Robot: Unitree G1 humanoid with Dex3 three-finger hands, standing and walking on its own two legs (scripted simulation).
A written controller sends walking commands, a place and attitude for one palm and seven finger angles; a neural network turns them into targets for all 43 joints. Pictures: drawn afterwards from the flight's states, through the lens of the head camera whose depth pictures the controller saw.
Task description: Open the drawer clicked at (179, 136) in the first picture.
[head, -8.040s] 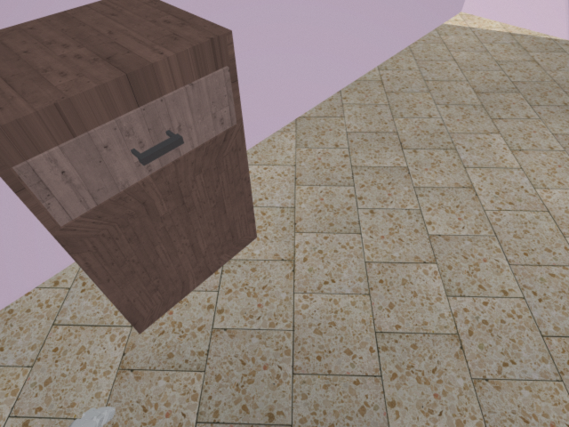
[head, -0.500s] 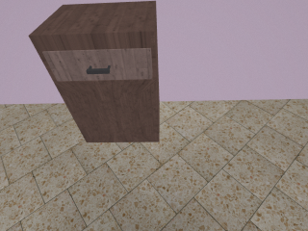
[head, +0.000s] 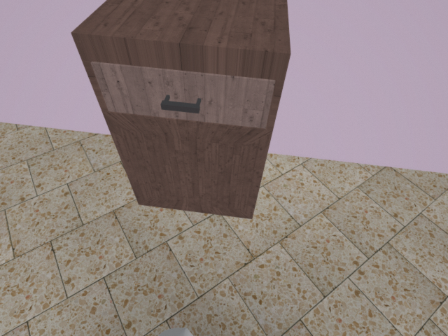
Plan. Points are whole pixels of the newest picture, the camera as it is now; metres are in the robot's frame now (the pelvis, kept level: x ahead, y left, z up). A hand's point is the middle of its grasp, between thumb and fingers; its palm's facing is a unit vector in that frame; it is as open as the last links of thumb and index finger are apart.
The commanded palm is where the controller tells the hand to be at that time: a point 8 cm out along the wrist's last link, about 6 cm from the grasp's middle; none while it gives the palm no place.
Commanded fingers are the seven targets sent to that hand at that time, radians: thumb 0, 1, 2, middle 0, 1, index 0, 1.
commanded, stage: take the last steps up to it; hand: left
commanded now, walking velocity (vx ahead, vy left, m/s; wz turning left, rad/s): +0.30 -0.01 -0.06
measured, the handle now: (181, 103) +0.74 +0.21 -0.05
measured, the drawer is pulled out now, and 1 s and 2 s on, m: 0.00 0.00 0.00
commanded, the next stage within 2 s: come to a stop and stand still in 0.38 s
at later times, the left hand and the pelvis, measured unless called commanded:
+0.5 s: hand (175, 271) +0.27 +0.14 -0.15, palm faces -0.05 -0.98 -0.21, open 7.4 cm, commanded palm none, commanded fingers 0.00 0.90 0.90 -0.20 -0.30 -0.20 -0.30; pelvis +0.16 -0.03 +0.00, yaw -3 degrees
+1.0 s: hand (143, 290) +0.22 +0.20 -0.16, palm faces +0.03 -0.98 -0.20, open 7.4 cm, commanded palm none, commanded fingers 0.00 0.90 0.90 -0.20 -0.30 -0.20 -0.30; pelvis +0.19 +0.01 +0.02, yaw -3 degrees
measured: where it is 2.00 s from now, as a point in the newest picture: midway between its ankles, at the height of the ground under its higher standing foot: outside the picture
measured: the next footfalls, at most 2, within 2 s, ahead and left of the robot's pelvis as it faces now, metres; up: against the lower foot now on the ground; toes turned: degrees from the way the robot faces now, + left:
right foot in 0.42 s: +0.26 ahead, -0.13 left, +0.00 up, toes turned -10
left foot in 0.86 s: +0.27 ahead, +0.11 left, +0.00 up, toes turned -13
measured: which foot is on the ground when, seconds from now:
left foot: down 0.00-0.44, up 0.46-0.84, down 0.86-1.00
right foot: up 0.00-0.40, down 0.42-0.86, up 0.88-1.00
